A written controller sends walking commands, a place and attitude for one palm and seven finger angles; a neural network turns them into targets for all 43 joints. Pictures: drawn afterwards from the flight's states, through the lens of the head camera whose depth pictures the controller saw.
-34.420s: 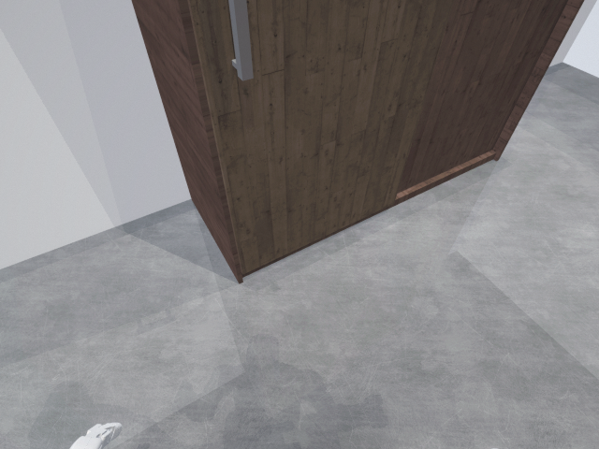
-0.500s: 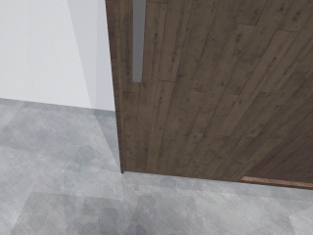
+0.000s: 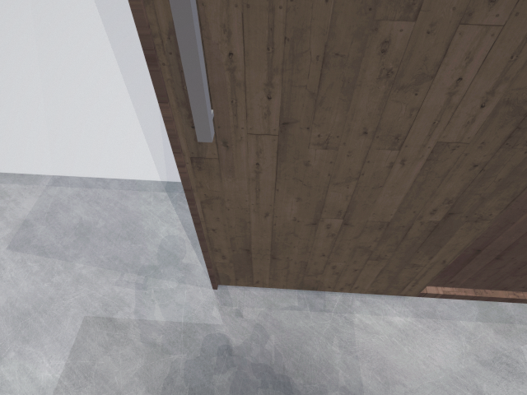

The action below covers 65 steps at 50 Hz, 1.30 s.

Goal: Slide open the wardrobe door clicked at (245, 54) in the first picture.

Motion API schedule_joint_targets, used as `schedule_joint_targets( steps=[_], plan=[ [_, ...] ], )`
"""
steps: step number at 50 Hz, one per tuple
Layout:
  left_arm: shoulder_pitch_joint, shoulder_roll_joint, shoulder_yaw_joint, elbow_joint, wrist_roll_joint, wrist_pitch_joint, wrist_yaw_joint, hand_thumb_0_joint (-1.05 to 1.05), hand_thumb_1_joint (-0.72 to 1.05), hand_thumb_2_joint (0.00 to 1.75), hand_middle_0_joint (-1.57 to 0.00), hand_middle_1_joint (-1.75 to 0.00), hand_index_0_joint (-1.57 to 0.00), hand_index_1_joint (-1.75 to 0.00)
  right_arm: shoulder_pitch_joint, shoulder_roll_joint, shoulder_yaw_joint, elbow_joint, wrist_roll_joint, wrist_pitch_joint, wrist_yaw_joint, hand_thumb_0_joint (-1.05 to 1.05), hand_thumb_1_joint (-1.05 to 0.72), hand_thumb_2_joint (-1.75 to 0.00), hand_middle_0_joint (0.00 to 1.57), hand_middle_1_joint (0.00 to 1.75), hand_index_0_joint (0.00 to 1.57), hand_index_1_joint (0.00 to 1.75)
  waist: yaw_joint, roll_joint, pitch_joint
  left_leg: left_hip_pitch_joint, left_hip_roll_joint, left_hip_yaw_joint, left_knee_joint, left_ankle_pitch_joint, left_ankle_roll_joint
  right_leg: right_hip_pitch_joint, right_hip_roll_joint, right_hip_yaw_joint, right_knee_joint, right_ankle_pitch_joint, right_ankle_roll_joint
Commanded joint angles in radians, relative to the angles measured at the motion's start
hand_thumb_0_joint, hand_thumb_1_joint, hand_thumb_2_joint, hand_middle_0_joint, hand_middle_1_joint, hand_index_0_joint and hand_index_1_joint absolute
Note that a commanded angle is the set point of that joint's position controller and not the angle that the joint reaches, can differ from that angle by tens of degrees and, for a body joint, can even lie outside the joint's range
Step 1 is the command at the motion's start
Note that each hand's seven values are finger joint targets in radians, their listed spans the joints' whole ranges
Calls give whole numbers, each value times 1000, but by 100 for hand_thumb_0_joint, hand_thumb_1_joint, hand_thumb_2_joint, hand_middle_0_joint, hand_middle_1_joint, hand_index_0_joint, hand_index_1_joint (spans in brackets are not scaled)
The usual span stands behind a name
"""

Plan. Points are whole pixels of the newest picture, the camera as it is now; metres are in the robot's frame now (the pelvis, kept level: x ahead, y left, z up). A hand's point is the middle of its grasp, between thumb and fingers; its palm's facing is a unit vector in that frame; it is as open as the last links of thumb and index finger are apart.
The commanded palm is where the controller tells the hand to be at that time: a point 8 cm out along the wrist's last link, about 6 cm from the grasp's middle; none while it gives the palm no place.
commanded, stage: come to a stop and stand still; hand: left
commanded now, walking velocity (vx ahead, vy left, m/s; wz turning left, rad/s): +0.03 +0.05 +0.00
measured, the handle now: (197, 62) +0.53 +0.14 +0.22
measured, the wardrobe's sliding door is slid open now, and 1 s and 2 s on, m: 0.00 0.00 0.00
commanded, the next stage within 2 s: look again from close up in 1.22 s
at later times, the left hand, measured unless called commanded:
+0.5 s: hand out of the picture -0.07 +0.17 -0.17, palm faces +0.02 -0.98 -0.19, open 7.4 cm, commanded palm none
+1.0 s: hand out of the picture +0.03 +0.15 -0.16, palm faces +0.02 -0.97 -0.26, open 7.3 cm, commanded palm none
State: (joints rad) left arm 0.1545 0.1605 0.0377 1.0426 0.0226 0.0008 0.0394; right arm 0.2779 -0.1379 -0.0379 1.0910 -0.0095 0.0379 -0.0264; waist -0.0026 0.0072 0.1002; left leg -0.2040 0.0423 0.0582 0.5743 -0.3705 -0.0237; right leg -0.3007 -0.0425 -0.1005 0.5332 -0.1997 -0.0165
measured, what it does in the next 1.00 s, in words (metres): stands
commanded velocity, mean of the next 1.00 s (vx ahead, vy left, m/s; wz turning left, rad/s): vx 0.03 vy -0.01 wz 0.00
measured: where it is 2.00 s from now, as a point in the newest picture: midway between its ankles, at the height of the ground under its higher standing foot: outside the picture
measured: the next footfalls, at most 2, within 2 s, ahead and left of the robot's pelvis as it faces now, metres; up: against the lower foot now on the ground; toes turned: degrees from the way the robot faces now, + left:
none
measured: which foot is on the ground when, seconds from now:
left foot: down 0.00-1.00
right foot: down 0.00-1.00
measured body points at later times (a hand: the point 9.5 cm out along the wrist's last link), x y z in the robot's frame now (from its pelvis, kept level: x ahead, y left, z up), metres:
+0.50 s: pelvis -0.01 +0.01 +0.00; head +0.00 +0.00 +0.45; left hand -0.06 +0.23 -0.15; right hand -0.02 -0.20 -0.16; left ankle -0.02 +0.12 -0.73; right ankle +0.05 -0.12 -0.73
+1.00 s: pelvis +0.01 -0.03 +0.01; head +0.02 -0.06 +0.45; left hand +0.03 +0.20 -0.14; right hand -0.02 -0.23 -0.17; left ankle -0.02 +0.12 -0.73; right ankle +0.05 -0.12 -0.73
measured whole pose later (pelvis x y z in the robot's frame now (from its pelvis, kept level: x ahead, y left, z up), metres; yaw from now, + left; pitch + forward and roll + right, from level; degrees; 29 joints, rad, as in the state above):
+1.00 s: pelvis +0.01 -0.03 +0.01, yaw -1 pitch -2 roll +1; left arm 0.26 0.14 0.00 1.12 0.01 -0.03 0.03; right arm 0.36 -0.15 0.01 1.10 -0.02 -0.02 -0.02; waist -0.01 0.06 0.03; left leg -0.11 0.05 0.07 0.42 -0.28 -0.05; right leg -0.27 -0.02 -0.09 0.51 -0.21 -0.05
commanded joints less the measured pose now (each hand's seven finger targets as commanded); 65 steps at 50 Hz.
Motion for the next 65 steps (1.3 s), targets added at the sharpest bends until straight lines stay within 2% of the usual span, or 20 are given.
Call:
schedule_joint_targets(
  steps=[1,2,3,4,6,9,10,13,19,20,21,22,23,24,28,30,38,41,49,65],
  plan=[
    [55,134,41,-44,-5,8,5,0,90,90,-20,-30,-20,-30,148,-82,-11,-11,-9,-30,-9,0,-90,-90,20,30,20,30,10,-57,-141,74,73,-68,-192,250,27,56,-157,156,-57,216,-60],
    [46,100,33,-52,-6,15,1,0,90,90,-20,-30,-20,-30,105,-105,-11,-27,-14,-34,-9,0,-90,-90,20,30,20,30,25,88,-117,12,142,-136,-241,320,65,59,-82,93,-37,71,-14],
    [25,80,24,-47,1,24,2,0,90,90,-20,-30,-20,-30,50,-102,-5,-39,-16,-35,-7,0,-90,-90,20,30,20,30,34,164,-71,-101,171,-160,-311,273,93,115,-33,41,-7,-65,19],
    [42,74,21,-40,7,29,-1,0,90,90,-20,-30,-20,-30,11,-97,-1,-49,-13,-39,-9,0,-90,-90,20,30,20,30,52,180,-40,-144,167,-144,-333,230,104,143,-29,44,13,-87,25],
    [88,71,12,-10,6,28,-11,0,90,90,-20,-30,-20,-30,-1,-103,4,-56,-12,-42,-10,0,-90,-90,20,30,20,30,63,118,-23,-180,134,-129,-343,33,93,177,-30,59,-28,-64,22],
    [111,80,-1,17,5,7,-17,0,90,90,-20,-30,-20,-30,48,-88,10,-37,-11,-50,-4,0,-90,-90,20,30,20,30,44,45,-20,-104,77,-99,-326,-23,60,156,-40,97,-148,-16,16],
    [108,80,-5,28,3,4,-19,0,90,90,-20,-30,-20,-30,56,-90,12,-30,-11,-51,-3,0,-90,-90,20,30,20,30,33,65,-11,-102,71,-96,-342,-68,53,148,-48,103,-170,-47,17],
    [135,74,-9,50,7,7,-21,0,90,90,-20,-30,-20,-30,76,-96,10,-23,-15,-39,0,0,-90,-90,20,30,20,30,24,25,94,-166,77,-116,-390,-227,56,97,-31,94,-183,-132,25],
    [203,56,-21,78,2,-10,-16,0,90,90,-20,-30,-20,-30,127,-68,18,-4,-6,-45,-6,0,-90,-90,20,30,20,30,12,-33,83,-55,62,-76,-339,-65,52,42,-52,131,-239,-98,19],
    [270,82,-44,108,6,-37,30,0,90,90,-20,-30,-20,-30,7,-145,23,-63,-5,-72,7,0,-90,-90,20,30,20,30,35,117,24,-74,86,-10,-136,228,25,73,-98,128,-107,202,2],
    [246,129,-28,74,-1,-39,19,0,90,90,-20,-30,-20,-30,64,-75,24,-89,-3,-72,8,0,-90,-90,20,30,20,30,2,130,-110,-55,31,-36,-162,56,18,120,-101,150,-118,-3,-19],
    [232,116,-28,68,0,-35,9,0,90,90,-20,-30,-20,-30,87,-85,24,-86,-5,-79,6,0,-90,-90,20,30,20,30,-4,164,-93,-50,51,-61,-213,54,29,79,-76,133,-85,-83,-26],
    [246,98,-32,66,0,-32,2,0,90,90,-20,-30,-20,-30,108,-97,26,-86,-3,-81,6,0,-90,-90,20,30,20,30,-5,159,-135,-54,83,-91,-234,46,41,88,-50,98,-67,-80,-22],
    [232,86,-35,67,1,-31,-3,0,90,90,-20,-30,-20,-30,99,-99,25,-96,-7,-81,5,0,-90,-90,20,30,20,30,0,182,-116,-67,93,-107,-245,55,50,84,-40,76,-49,-67,-20],
    [234,49,-43,84,-4,-31,-10,0,90,90,-20,-30,-20,-30,119,-95,29,-95,-2,-71,0,0,-90,-90,20,30,20,30,-5,-34,8,-111,70,-99,-258,-11,59,30,-50,120,-106,-89,-21],
    [231,48,-42,89,-7,-37,-10,0,90,90,-20,-30,-20,-30,140,-85,35,-79,-4,-72,2,0,-90,-90,20,30,20,30,-9,-74,31,-79,55,-82,-244,57,57,2,-60,134,-127,-89,-22],
    [219,71,-28,78,-13,-44,-6,0,90,90,-20,-30,-20,-30,167,-71,48,-35,-8,-76,2,0,-90,-90,20,30,20,30,-8,-72,19,-33,43,-52,-233,144,48,21,-76,156,-153,-45,-30],
    [209,80,-21,71,-14,-46,-6,0,90,90,-20,-30,-20,-30,160,-69,49,-24,-10,-79,-1,0,-90,-90,20,30,20,30,-1,-30,-19,-23,43,-43,-229,172,42,64,-82,155,-144,23,-35],
    [169,97,-13,61,-14,-42,-7,0,90,90,-20,-30,-20,-30,161,-54,46,-2,-10,-71,-4,0,-90,-90,20,30,20,30,3,-31,-26,-24,48,-30,-228,163,30,103,-90,153,-169,56,-44],
    [146,105,-6,49,-12,-35,-8,0,90,90,-20,-30,-20,-30,166,-65,40,12,-9,-60,-4,0,-90,-90,20,30,20,30,-2,-6,-11,-11,51,-26,-227,132,22,83,-83,164,-232,-74,-45]
  ],
)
